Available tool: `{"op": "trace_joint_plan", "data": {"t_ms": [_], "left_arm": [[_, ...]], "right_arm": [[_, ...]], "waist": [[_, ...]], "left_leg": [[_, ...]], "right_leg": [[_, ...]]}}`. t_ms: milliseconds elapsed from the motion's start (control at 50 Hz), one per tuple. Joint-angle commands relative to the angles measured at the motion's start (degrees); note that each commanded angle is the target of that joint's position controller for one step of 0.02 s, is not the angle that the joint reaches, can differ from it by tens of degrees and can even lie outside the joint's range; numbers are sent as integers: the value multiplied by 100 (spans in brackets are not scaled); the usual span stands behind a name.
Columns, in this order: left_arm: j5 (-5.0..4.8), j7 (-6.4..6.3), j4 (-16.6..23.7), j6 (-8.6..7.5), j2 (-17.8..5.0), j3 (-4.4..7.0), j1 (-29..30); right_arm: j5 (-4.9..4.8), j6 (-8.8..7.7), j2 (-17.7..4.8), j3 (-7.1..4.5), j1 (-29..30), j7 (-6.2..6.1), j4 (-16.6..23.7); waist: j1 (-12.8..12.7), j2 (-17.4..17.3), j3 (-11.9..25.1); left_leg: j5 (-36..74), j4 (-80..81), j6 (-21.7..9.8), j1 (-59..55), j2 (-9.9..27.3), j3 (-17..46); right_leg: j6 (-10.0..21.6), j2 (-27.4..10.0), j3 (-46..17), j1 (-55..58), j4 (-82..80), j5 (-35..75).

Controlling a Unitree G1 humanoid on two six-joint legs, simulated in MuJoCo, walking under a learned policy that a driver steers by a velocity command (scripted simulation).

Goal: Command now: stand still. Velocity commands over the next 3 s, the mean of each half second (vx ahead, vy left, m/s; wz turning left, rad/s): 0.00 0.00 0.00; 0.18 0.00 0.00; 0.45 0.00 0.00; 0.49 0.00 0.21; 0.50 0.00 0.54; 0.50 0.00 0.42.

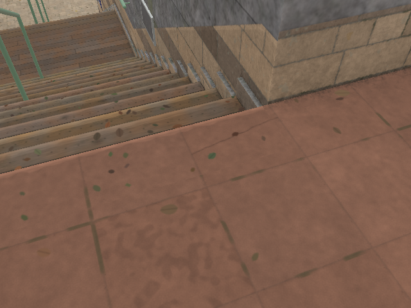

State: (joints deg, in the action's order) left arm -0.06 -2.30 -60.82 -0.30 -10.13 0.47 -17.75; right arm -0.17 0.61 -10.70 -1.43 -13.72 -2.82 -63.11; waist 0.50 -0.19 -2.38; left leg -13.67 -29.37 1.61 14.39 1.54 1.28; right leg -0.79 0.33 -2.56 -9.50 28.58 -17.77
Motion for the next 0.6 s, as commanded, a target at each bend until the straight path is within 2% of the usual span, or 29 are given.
{"op": "trace_joint_plan", "data": {"t_ms": [20,600], "left_arm": [[-2,-15,44,-27,-499,73,-408],[-14,-30,-142,-26,-374,19,-695]], "right_arm": [[-1,-31,-533,-69,-277,-14,98],[-12,-49,-423,3,-569,-9,91]], "waist": [[-4,8,-137],[-26,4,-194]], "left_leg": [[589,421,-119,-317,-27,-68],[568,402,-164,-244,-56,-65]], "right_leg": [[88,-22,37,-593,-617,667],[51,-15,102,-645,-571,633]]}}
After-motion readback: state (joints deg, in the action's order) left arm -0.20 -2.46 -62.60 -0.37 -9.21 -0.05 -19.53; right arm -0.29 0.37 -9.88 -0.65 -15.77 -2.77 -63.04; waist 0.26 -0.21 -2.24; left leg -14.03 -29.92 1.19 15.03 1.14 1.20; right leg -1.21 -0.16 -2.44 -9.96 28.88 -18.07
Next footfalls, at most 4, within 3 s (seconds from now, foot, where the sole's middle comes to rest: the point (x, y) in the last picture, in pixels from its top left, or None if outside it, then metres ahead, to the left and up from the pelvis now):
1.36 right None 0.45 -0.11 -0.77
1.92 left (173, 239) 0.75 0.14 -0.77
2.40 right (205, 171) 1.06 0.02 -0.77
2.90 left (128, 160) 1.12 0.35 -0.77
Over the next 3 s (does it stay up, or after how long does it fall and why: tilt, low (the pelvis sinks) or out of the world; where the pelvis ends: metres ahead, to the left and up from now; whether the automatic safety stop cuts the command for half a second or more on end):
stays up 1.09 0.24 -0.01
